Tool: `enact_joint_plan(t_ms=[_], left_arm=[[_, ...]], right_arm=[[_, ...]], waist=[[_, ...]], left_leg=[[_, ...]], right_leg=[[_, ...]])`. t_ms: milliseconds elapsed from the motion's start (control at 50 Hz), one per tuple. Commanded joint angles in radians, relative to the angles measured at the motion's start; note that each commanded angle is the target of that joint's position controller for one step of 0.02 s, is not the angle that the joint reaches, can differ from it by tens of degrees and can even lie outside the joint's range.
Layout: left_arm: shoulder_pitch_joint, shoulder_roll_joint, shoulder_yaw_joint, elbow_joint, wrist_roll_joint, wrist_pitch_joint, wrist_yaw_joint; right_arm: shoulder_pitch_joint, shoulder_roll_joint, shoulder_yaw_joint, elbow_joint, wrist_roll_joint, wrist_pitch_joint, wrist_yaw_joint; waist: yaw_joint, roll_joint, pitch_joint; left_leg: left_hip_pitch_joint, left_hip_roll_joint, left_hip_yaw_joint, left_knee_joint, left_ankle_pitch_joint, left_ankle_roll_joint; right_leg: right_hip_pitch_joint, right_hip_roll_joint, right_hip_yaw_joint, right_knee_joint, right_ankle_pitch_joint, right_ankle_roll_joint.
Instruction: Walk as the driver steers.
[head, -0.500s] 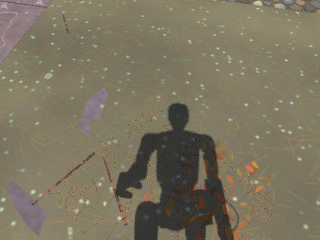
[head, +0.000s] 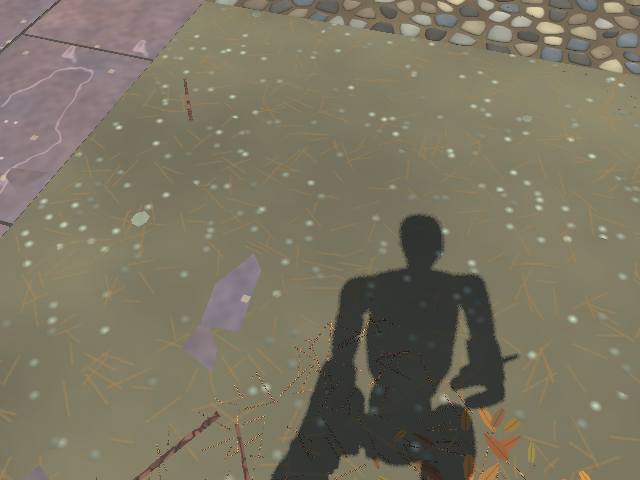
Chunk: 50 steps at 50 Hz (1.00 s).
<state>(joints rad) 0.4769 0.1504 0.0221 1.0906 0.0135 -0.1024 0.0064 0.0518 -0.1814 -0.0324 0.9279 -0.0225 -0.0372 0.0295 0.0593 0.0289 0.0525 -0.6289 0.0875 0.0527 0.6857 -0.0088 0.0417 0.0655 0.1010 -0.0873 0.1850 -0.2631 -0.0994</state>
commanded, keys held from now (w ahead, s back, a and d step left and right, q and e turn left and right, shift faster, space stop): w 0.20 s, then w+e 0.80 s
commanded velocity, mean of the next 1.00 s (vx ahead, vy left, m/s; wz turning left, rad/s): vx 0.50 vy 0.00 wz -0.34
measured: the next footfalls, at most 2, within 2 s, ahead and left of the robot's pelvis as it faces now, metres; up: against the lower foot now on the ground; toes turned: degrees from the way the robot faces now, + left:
left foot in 0.14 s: +0.26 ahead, +0.10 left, +0.00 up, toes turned +4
right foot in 0.68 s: +0.52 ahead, -0.09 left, +0.00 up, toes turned -18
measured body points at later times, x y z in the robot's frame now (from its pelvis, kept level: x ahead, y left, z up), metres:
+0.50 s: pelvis +0.28 +0.03 +0.00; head +0.31 +0.03 +0.45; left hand +0.42 +0.25 -0.14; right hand +0.21 -0.20 -0.14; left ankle +0.22 +0.10 -0.74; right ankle +0.42 -0.13 -0.68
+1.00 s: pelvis +0.55 -0.06 +0.00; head +0.57 -0.09 +0.45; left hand +0.65 +0.20 -0.12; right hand +0.61 -0.35 -0.12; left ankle +0.74 +0.07 -0.67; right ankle +0.49 -0.08 -0.74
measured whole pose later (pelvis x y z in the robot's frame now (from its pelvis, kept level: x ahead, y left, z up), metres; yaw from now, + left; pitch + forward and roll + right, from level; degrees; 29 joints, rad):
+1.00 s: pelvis +0.55 -0.06 +0.00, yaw -24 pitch +1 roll +0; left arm 0.38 0.24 0.08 0.94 0.00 -0.06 0.00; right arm 0.09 -0.24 -0.05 0.80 -0.05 -0.03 0.02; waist 0.05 0.04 0.04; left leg -0.68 0.13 -0.04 0.91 -0.14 -0.05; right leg -0.09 0.15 0.07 0.29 -0.21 -0.14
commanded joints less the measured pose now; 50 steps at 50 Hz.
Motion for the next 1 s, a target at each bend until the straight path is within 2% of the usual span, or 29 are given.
enact_joint_plan(t_ms=[20, 60, 80, 100, 120, 140, 160, 180, 200, 220, 260, 280, 340, 380, 460, 560, 620, 640, 660, 680, 700, 720, 740, 760, 780, 820, 840, 900, 1000], left_arm=[[0.091, 0.129, 0.019, -0.006, 0.008, -0.005, 0.012], [0.071, 0.142, 0.022, -0.005, 0.014, -0.003, 0.017], [0.054, 0.152, 0.025, -0.007, 0.015, -0.003, 0.020], [0.042, 0.163, 0.028, -0.007, 0.016, -0.001, 0.020], [0.020, 0.168, 0.029, -0.011, 0.011, 0.003, 0.018], [0.007, 0.148, 0.021, -0.036, -0.001, 0.000, 0.015], [0.125, 0.043, 0.002, -0.058, -0.046, 0.003, 0.000], [0.058, 0.145, 0.032, -0.051, -0.018, 0.006, 0.003], [-0.037, 0.142, 0.036, -0.090, -0.009, 0.004, 0.001], [-0.080, 0.125, 0.034, -0.097, -0.007, 0.002, -0.002], [-0.061, 0.086, 0.035, -0.087, 0.015, 0.029, -0.009], [-0.045, 0.067, 0.034, -0.081, 0.020, 0.044, -0.015], [-0.110, 0.066, 0.038, -0.114, 0.022, 0.071, -0.028], [-0.199, 0.076, 0.039, -0.149, 0.018, 0.077, -0.034], [-0.353, 0.065, 0.028, -0.209, 0.009, 0.069, -0.043], [-0.486, 0.065, 0.019, -0.272, 0.014, 0.065, -0.049], [-0.425, 0.089, 0.034, -0.267, 0.019, 0.065, -0.044], [-0.358, 0.106, 0.043, -0.250, 0.020, 0.064, -0.041], [-0.261, 0.129, 0.056, -0.222, 0.022, 0.060, -0.039], [-0.124, 0.167, 0.077, -0.182, 0.033, 0.054, -0.033], [-0.024, 0.271, 0.110, -0.175, 0.044, 0.053, -0.020], [-0.077, 0.335, 0.122, -0.196, 0.023, 0.066, -0.023], [-0.095, 0.313, 0.117, -0.192, 0.003, 0.076, -0.018], [-0.146, 0.264, 0.104, -0.192, -0.001, 0.075, -0.012], [-0.191, 0.216, 0.091, -0.197, -0.001, 0.070, -0.010], [-0.229, 0.180, 0.076, -0.206, -0.013, 0.052, -0.001], [-0.213, 0.187, 0.075, -0.204, -0.016, 0.041, -0.001], [-0.153, 0.231, 0.083, -0.199, -0.018, 0.028, -0.004], [-0.039, 0.236, 0.082, -0.200, -0.015, 0.037, -0.005]], right_arm=[[-0.122, -0.044, -0.003, -0.085, 0.004, -0.017, -0.001], [-0.102, -0.057, -0.009, -0.089, 0.003, -0.025, -0.006], [-0.053, -0.069, -0.015, -0.077, 0.002, -0.030, -0.011], [0.046, -0.088, -0.026, -0.047, 0.001, -0.036, -0.019], [0.208, -0.109, -0.040, 0.007, -0.004, -0.045, -0.028], [0.382, -0.172, -0.062, 0.048, -0.029, -0.052, -0.039], [0.475, -0.274, -0.091, 0.057, -0.044, -0.048, -0.038], [0.402, -0.225, -0.083, 0.054, -0.005, -0.032, -0.027], [0.278, -0.183, -0.069, 0.036, 0.009, -0.032, -0.023], [0.215, -0.119, -0.053, 0.026, 0.005, -0.041, -0.019], [0.205, -0.048, -0.030, 0.050, 0.004, -0.058, -0.029], [0.230, -0.044, -0.026, 0.062, 0.004, -0.066, -0.032], [0.290, -0.091, -0.034, 0.081, 0.005, -0.087, -0.036], [0.318, -0.096, -0.032, 0.083, 0.003, -0.089, -0.037], [0.358, -0.092, -0.025, 0.083, 0.005, -0.090, -0.043], [0.449, -0.115, -0.027, 0.111, 0.003, -0.080, -0.062], [0.429, -0.148, -0.035, 0.108, -0.002, -0.068, -0.075], [0.416, -0.162, -0.040, 0.103, -0.005, -0.060, -0.077], [0.406, -0.176, -0.045, 0.094, -0.006, -0.051, -0.075], [0.387, -0.185, -0.048, 0.077, 0.000, -0.046, -0.069], [0.384, -0.138, -0.038, 0.027, 0.017, -0.048, -0.057], [0.359, -0.108, -0.038, -0.044, 0.021, -0.058, -0.038], [0.247, -0.148, -0.043, -0.069, 0.009, -0.069, -0.031], [0.215, -0.137, -0.037, -0.086, 0.017, -0.082, -0.028], [0.231, -0.133, -0.039, -0.073, 0.014, -0.084, -0.031], [0.262, -0.116, -0.037, -0.071, -0.022, -0.046, -0.029], [0.262, -0.112, -0.037, -0.078, -0.029, -0.029, -0.025], [0.178, -0.108, -0.034, -0.122, -0.028, -0.002, -0.017], [-0.026, -0.123, -0.028, -0.205, -0.020, 0.003, -0.011]], waist=[[0.005, -0.095, 0.063], [-0.022, -0.102, 0.050], [-0.049, -0.111, 0.024], [-0.091, -0.116, -0.026], [-0.162, -0.098, -0.104], [-0.226, -0.054, -0.209], [-0.187, 0.178, -0.360], [-0.172, 0.042, -0.330], [-0.125, 0.027, -0.158], [-0.101, -0.022, -0.079], [-0.041, -0.006, -0.014], [-0.031, 0.006, -0.012], [-0.020, 0.021, 0.015], [-0.033, 0.021, 0.038], [-0.064, 0.027, 0.057], [-0.102, 0.032, 0.066], [-0.056, 0.066, 0.013], [-0.025, 0.079, -0.026], [0.013, 0.082, -0.082], [0.082, 0.048, -0.151], [0.111, -0.087, -0.257], [0.042, -0.235, -0.311], [0.051, -0.081, -0.215], [0.020, -0.044, -0.113], [-0.030, 0.024, -0.046], [-0.085, 0.005, -0.039], [-0.090, -0.010, -0.046], [-0.078, -0.041, -0.034], [-0.001, -0.082, -0.015]], left_leg=[[-0.005, -0.047, 0.046, -0.079, -0.005, 0.021], [0.051, -0.072, 0.051, -0.121, -0.079, 0.052], [0.127, -0.100, 0.061, -0.137, -0.126, 0.071], [0.238, -0.131, 0.067, -0.160, -0.157, 0.092], [0.431, -0.142, 0.069, -0.231, -0.108, 0.117], [0.698, 0.008, -0.089, -0.235, -0.158, 0.165], [1.008, 0.332, -0.601, -0.297, -0.220, 0.332], [0.938, 0.314, -0.720, -0.399, -0.269, 0.323], [0.780, 0.279, -0.543, -0.427, -0.282, 0.284], [0.650, 0.242, -0.433, -0.470, -0.211, 0.247], [0.484, 0.165, -0.258, -0.518, -0.114, 0.168], [0.455, 0.152, -0.214, -0.529, -0.082, 0.152], [0.447, 0.138, -0.116, -0.563, -0.011, 0.137], [0.469, 0.127, -0.062, -0.579, 0.020, 0.123], [0.517, 0.100, 0.046, -0.571, 0.148, 0.091], [0.689, 0.146, 0.118, -0.509, 0.336, 0.084], [0.767, 0.169, 0.167, -0.343, 0.721, 0.074], [0.775, 0.173, 0.181, -0.230, 0.820, 0.075], [0.756, 0.175, 0.185, -0.072, 0.819, 0.074], [0.641, 0.159, 0.200, 0.157, 0.664, 0.052], [0.347, 0.091, 0.210, 0.510, 0.215, 0.015], [-0.004, -0.141, 0.061, 0.804, -0.535, -0.026], [-0.118, -0.064, -0.086, 0.794, -0.439, -0.013], [-0.126, -0.023, -0.083, 0.719, -0.348, -0.010], [-0.068, 0.010, -0.082, 0.615, -0.307, -0.013], [0.043, 0.034, -0.085, 0.509, -0.294, -0.044], [0.059, 0.032, -0.077, 0.481, -0.295, -0.058], [0.015, 0.030, -0.049, 0.372, -0.216, -0.090], [-0.090, 0.005, -0.047, 0.164, -0.054, -0.101]], right_leg=[[0.015, -0.289, 0.121, -0.007, 0.609, -0.082], [0.064, -0.308, 0.109, 0.059, 0.764, -0.082], [0.072, -0.312, 0.099, 0.124, 0.900, -0.074], [0.076, -0.308, 0.092, 0.235, 1.001, -0.065], [0.023, -0.282, 0.066, 0.414, 0.971, -0.049], [-0.177, -0.249, 0.048, 0.667, 0.695, -0.035], [-0.557, -0.062, -0.014, 1.099, -0.018, 0.018], [-0.663, -0.052, 0.126, 1.198, -0.213, 0.001], [-0.716, -0.111, 0.140, 1.172, -0.126, -0.004], [-0.690, -0.145, 0.142, 1.116, -0.065, -0.004], [-0.591, -0.182, 0.144, 1.017, -0.025, 0.009], [-0.562, -0.182, 0.141, 0.996, -0.015, 0.016], [-0.630, -0.193, 0.126, 0.951, 0.059, 0.029], [-0.704, -0.202, 0.117, 0.889, 0.138, 0.037], [-0.717, -0.187, 0.059, 0.659, 0.270, 0.043], [-0.702, -0.150, -0.036, 0.469, 0.241, 0.002], [-0.591, -0.078, -0.084, 0.437, 0.106, -0.057], [-0.519, -0.043, -0.097, 0.431, 0.053, -0.082], [-0.410, -0.013, -0.095, 0.395, 0.028, -0.107], [-0.207, -0.016, -0.044, 0.307, 0.054, -0.144], [0.063, -0.255, 0.287, 0.272, -0.042, -0.236], [0.223, -0.466, 0.831, 0.119, 0.039, -0.372], [0.164, -0.432, 0.714, 0.091, 0.054, -0.340], [0.045, -0.409, 0.593, 0.073, 0.110, -0.297], [-0.075, -0.357, 0.501, 0.053, 0.220, -0.245], [-0.194, -0.271, 0.379, 0.039, 0.357, -0.202], [-0.211, -0.254, 0.361, 0.039, 0.415, -0.202], [-0.231, -0.213, 0.327, 0.025, 0.463, -0.184], [-0.131, -0.197, 0.365, 0.037, 0.474, -0.131]])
